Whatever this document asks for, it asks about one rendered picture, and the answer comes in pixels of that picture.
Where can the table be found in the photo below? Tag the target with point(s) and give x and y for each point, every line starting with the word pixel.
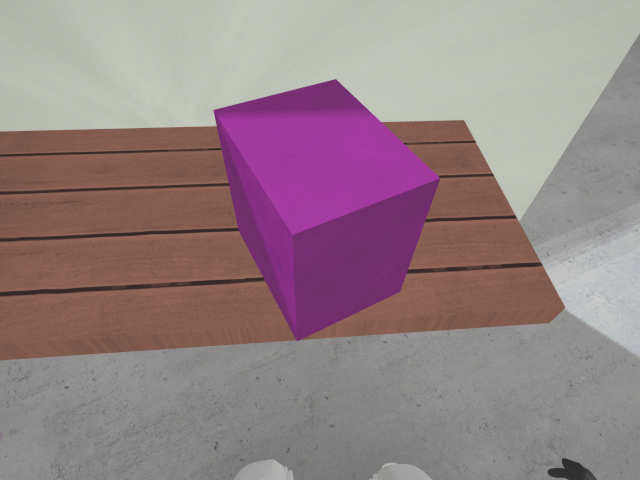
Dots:
pixel 121 240

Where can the carton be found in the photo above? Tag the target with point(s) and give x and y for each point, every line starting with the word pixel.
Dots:
pixel 329 202

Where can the left robot thigh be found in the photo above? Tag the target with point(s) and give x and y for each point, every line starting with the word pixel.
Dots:
pixel 264 470

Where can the right robot hand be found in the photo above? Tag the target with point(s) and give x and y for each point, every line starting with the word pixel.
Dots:
pixel 571 471

